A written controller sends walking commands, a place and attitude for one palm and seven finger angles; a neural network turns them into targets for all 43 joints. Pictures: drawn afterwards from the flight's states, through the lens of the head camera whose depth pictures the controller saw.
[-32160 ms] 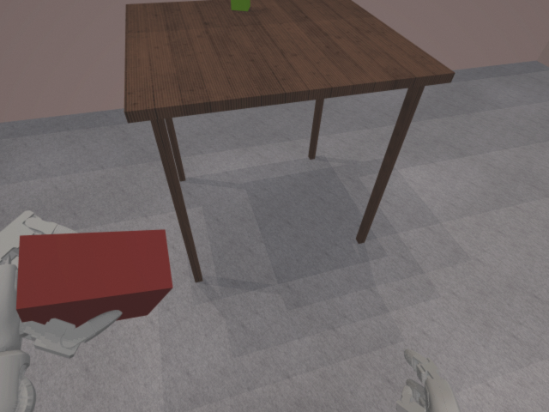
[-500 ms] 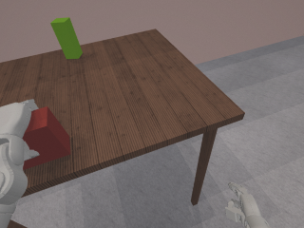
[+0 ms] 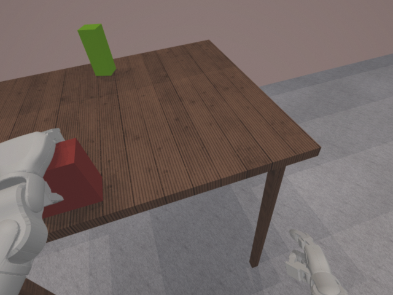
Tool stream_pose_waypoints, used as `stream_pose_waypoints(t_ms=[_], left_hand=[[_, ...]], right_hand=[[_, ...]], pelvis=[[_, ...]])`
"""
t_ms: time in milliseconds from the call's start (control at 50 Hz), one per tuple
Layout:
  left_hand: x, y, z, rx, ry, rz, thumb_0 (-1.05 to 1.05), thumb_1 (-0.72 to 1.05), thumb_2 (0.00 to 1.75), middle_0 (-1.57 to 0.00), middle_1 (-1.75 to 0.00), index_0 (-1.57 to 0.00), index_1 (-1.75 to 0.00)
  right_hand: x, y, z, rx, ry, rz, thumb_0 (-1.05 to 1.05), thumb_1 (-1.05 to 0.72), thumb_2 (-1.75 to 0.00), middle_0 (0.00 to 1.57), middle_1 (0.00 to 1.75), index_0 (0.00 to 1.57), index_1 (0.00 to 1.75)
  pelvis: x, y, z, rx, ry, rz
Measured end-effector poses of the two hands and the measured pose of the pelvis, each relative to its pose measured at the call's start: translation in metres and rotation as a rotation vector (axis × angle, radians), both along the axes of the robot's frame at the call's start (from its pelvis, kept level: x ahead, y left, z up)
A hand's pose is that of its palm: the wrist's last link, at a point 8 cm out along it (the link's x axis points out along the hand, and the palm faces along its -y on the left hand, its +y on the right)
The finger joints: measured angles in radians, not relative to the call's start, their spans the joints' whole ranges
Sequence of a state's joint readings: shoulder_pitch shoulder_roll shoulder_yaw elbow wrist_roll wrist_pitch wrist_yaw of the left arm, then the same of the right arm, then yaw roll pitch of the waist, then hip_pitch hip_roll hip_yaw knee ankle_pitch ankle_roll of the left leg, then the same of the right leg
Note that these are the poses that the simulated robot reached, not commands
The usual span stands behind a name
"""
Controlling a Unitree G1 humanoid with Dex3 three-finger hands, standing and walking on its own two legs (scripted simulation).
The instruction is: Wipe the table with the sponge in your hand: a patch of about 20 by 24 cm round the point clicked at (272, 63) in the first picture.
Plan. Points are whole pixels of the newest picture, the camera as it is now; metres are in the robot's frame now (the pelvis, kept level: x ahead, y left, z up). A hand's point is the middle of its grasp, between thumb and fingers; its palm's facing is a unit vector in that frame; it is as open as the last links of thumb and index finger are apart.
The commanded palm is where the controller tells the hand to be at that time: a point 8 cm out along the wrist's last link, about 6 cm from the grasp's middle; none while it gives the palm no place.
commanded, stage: lift the sponge slowly off the table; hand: left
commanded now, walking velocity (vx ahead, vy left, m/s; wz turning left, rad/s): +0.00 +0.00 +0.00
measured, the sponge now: (61, 187) +0.25 +0.33 +0.11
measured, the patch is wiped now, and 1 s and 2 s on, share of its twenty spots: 1.00 1.00 1.00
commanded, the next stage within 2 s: bring the sponge back beside the body in 1.76 s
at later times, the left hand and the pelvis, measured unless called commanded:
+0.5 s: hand (46, 168) +0.25 +0.33 +0.17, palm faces +0.09 -0.04 -1.00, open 10.5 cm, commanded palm +0.21 +0.33 +0.25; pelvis -0.01 -0.01 +0.00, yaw +1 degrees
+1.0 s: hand (42, 151) +0.26 +0.32 +0.20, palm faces +0.13 -0.02 -0.99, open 10.5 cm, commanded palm +0.22 +0.32 +0.28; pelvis -0.02 -0.01 +0.00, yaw +1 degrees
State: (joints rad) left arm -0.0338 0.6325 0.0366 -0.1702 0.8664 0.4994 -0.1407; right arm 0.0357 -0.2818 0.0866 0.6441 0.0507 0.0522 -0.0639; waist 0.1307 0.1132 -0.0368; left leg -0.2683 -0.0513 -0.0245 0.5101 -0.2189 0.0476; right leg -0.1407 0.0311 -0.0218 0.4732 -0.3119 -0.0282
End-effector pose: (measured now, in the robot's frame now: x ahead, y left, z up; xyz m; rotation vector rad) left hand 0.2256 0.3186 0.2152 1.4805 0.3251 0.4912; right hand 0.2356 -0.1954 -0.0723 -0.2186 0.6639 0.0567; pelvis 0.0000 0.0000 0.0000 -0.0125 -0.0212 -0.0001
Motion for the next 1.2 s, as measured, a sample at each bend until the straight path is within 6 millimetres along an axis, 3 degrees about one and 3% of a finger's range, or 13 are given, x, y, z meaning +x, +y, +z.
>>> stream_pose_waypoints(t_ms=[540,780,1040,1200], left_hand=[[0.005,0.003,0.006,-0.017,0.021,-0.017,-0.01,-0.53,1.04,-0.67,-1.32,-0.71,-1.32],[-0.001,0.004,0.026,-0.006,-0.015,0.001,-0.01,-0.53,1.04,-0.67,-1.31,-0.71,-1.31],[0.015,-0.008,0.043,0.004,-0.024,-0.037,-0.01,-0.54,1.04,-0.67,-1.31,-0.72,-1.31],[0.010,-0.003,0.057,0.001,-0.052,-0.008,-0.01,-0.54,1.04,-0.68,-1.31,-0.72,-1.31]], right_hand=[[-0.007,-0.013,0.000,-0.032,0.006,0.001,0.01,-0.90,-0.90,0.21,0.30,0.20,0.30],[-0.004,-0.010,0.003,-0.019,-0.011,0.004,0.01,-0.90,-0.90,0.21,0.30,0.20,0.30],[-0.005,0.001,0.008,0.007,-0.038,0.019,0.01,-0.90,-0.90,0.21,0.30,0.20,0.30],[-0.010,-0.003,0.006,0.014,-0.020,0.010,0.01,-0.90,-0.90,0.21,0.30,0.20,0.30]], pelvis=[[-0.006,-0.012,0.001,-0.001,-0.020,0.013],[-0.011,-0.010,0.001,-0.001,-0.028,0.016],[-0.017,-0.010,0.002,0.001,-0.030,0.012],[-0.017,-0.009,0.002,0.002,-0.029,0.003]])
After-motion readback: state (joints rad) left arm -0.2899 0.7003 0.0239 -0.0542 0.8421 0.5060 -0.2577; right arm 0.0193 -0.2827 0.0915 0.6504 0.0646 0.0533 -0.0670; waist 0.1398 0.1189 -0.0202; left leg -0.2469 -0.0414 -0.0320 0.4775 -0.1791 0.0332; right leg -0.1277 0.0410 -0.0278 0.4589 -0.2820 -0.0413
